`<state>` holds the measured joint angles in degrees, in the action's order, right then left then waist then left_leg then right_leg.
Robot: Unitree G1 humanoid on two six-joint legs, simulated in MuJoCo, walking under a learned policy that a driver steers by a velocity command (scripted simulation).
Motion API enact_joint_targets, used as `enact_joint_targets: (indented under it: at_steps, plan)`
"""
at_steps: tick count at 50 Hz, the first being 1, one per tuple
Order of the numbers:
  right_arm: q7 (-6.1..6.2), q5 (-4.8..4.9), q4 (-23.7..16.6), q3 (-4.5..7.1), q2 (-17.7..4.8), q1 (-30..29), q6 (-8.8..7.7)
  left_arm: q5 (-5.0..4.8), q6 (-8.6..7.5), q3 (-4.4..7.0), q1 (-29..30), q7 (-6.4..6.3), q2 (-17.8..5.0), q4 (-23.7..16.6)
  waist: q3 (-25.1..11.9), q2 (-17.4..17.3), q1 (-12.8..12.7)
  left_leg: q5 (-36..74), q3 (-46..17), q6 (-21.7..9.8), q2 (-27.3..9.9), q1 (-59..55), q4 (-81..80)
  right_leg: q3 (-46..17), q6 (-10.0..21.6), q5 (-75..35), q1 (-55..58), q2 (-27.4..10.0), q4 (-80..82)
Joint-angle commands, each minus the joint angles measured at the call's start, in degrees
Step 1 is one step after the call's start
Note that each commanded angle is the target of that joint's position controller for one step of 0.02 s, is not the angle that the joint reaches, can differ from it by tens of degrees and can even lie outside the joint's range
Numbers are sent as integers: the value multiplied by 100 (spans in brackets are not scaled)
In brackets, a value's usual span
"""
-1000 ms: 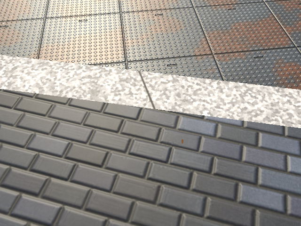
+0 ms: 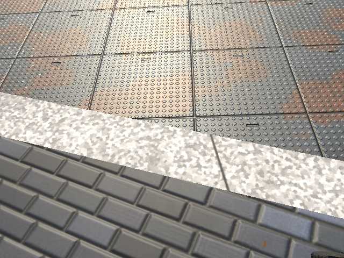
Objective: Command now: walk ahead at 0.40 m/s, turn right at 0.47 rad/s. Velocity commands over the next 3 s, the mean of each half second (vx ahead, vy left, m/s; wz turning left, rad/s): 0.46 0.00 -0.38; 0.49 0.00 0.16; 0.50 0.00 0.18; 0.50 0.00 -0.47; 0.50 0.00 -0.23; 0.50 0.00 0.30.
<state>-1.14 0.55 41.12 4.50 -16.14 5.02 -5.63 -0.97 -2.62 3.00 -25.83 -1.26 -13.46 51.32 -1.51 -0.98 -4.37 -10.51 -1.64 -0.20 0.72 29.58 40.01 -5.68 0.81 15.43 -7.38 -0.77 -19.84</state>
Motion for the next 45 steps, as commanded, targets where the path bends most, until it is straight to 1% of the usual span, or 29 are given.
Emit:
enact_joint_targets:
  at_steps: [1,4,6,7,8,9,10,11,13,15,17,20,22,25,27,28,29,30,31,32,33,34,35,36,37,38,39,42,45]
  plan:
    - [-63,71,-602,-37,-97,-972,-127,-36,-41,287,122,-46,-1134,-469,323,995,-21,112,174,128,200,-75,-815,-1128,1022,-121,-163,-892,707]
    - [-41,147,-547,53,-371,-639,-149,-93,-10,336,214,-40,-1230,-593,244,1095,213,228,72,95,157,-1029,-1363,-1507,914,163,-479,-986,456]
    - [46,124,-319,174,-617,189,-166,-60,-15,270,407,-29,-972,-727,-73,984,637,216,-4,-100,-46,-2340,-1658,-1401,639,-95,-964,-647,-299]
    - [115,40,-168,274,-951,1142,-178,12,-45,157,596,-6,-592,-879,-718,393,1074,-175,-866,-427,-947,-3674,-1725,-923,380,143,-1689,-235,-1868]
    - [111,-102,-35,407,-1580,1731,-97,-83,-166,18,297,-20,-131,-1240,-1402,-1523,998,-1520,-3265,-1266,-2352,-5023,-2299,-112,127,1511,-3398,384,-3687]
    - [84,-130,-14,313,-1188,1623,-106,-196,-210,135,199,-22,-658,-1155,-1056,-1438,921,-2334,-4084,-1511,-2586,-4633,-2612,-345,93,1653,-4045,6,-4842]
    - [91,-70,-50,190,-768,1353,-112,-195,-188,228,514,4,-976,-1146,-399,-908,890,-2048,-3259,-1335,-2370,-4077,-2616,-363,136,1159,-4233,-227,-5192]
    - [81,-63,-47,115,-554,1107,-110,-140,-161,220,628,21,-893,-1090,-115,-526,775,-1364,-2494,-1167,-2005,-3561,-2679,-275,125,697,-4022,-366,-5166]
    - [47,-109,66,40,-335,863,-94,-59,-136,201,841,72,-681,-1136,246,-486,578,-320,-1584,-1057,-1591,-2832,-2916,-252,123,208,-3726,-539,-4800]
    - [29,-85,195,58,-366,927,-128,-57,-102,140,940,129,-476,-1206,310,-478,500,386,-1098,-1124,-1476,-2557,-3098,-111,91,17,-3553,-544,-4462]
    - [34,-37,314,95,-495,999,-144,10,-105,87,1239,163,-407,-1360,396,-318,481,944,-775,-1233,-1479,-2482,-3205,11,11,-225,-3602,-559,-3825]
    - [56,27,402,127,-702,1004,-98,43,-168,-25,1807,254,-294,-1563,443,-303,594,1275,-255,-1162,-1331,-2266,-3237,350,-11,-1032,-3191,-562,-2594]
    - [58,78,480,143,-837,1159,-65,12,-188,-47,2157,307,-332,-1670,450,-315,709,1224,-83,-1080,-1306,-2195,-3193,539,11,-1312,-2807,-441,-2037]
    - [57,152,669,162,-992,1449,4,-25,-184,-8,2542,353,-514,-1885,507,-351,748,1294,-128,-970,-1569,-2607,-3050,581,181,-1197,-2642,-333,-1548]
    - [73,162,746,169,-1086,1465,76,-5,-190,66,2406,366,-675,-1912,372,-405,545,2174,-42,-844,-1632,-2875,-2615,734,371,-940,-2159,-142,-1261]
    - [87,164,767,156,-1100,1414,111,25,-187,157,1924,351,-808,-1783,63,-389,225,3059,186,-716,-1475,-2847,-1953,902,499,-1004,-1372,49,-1044]
    - [109,125,784,94,-972,1492,128,37,-164,307,1051,307,-1058,-1506,-466,-309,-161,3475,436,-557,-1205,-2466,-867,974,654,-1037,-92,182,-1033]
    - [126,-46,630,-46,-676,1515,113,75,-119,453,5,215,-1535,-1333,-1266,430,-534,1801,676,-300,-880,-1207,1080,-351,1018,-1117,1631,-947,-1130]
    - [84,-38,527,-245,-18,2175,-4,111,-121,462,-39,241,-1934,-1322,-1975,1861,-15,-2121,233,-45,97,699,2930,-3284,1869,286,2919,-2193,-186]
    - [47,129,622,-97,-666,1821,-92,85,-151,334,1,256,-1360,-1370,-1799,1161,-274,-2199,-482,-130,-149,1308,3601,-3564,1730,846,2704,-2183,212]
    - [29,250,461,-39,-840,1373,-115,76,-184,252,377,263,-1146,-1382,-969,937,-188,-1671,-383,-212,-400,1628,3639,-2616,1486,471,2002,-2026,258]
    - [-65,-644,586,-256,-318,1339,-243,469,-448,-42,118,213,-309,-928,-33,767,-47,-850,-541,-433,-393,1525,3329,-1962,1275,1230,855,-1538,611]
    - [-63,-749,518,-341,25,1362,-242,449,-507,-71,361,196,-255,-869,180,784,232,-499,-491,-499,-554,1516,3108,-1421,1222,728,462,-1445,728]
    - [-117,-687,516,-401,78,1424,-209,459,-486,-89,698,156,-201,-954,46,538,428,-174,-527,-517,-665,1255,2958,-1187,1200,255,173,-1485,848]
    - [-188,-550,560,-394,21,1428,-165,443,-481,-84,894,152,-219,-1012,-35,543,517,-37,-548,-496,-732,1087,2851,-970,1251,-76,-61,-1506,977]
    - [-257,-441,572,-372,-102,1378,-118,472,-490,-70,982,161,-276,-1028,-41,485,545,107,-569,-454,-717,1138,2815,-763,1296,-284,-152,-1511,1103]
    - [-304,-404,571,-376,-116,1285,-82,541,-491,-71,954,166,-287,-994,-41,465,531,373,-601,-410,-699,1323,2751,-508,1320,-504,-102,-1488,1184]
    - [-372,-421,424,-422,-29,760,-35,716,-522,-106,751,217,-332,-808,150,338,471,1263,-626,-334,-687,1931,2145,208,1427,-1405,47,-1504,1351]
    - [-426,-448,311,-440,46,364,19,714,-534,-192,598,284,-288,-637,171,356,428,2220,-189,-284,-651,1504,1142,1026,1353,-2152,-165,-1269,1333]
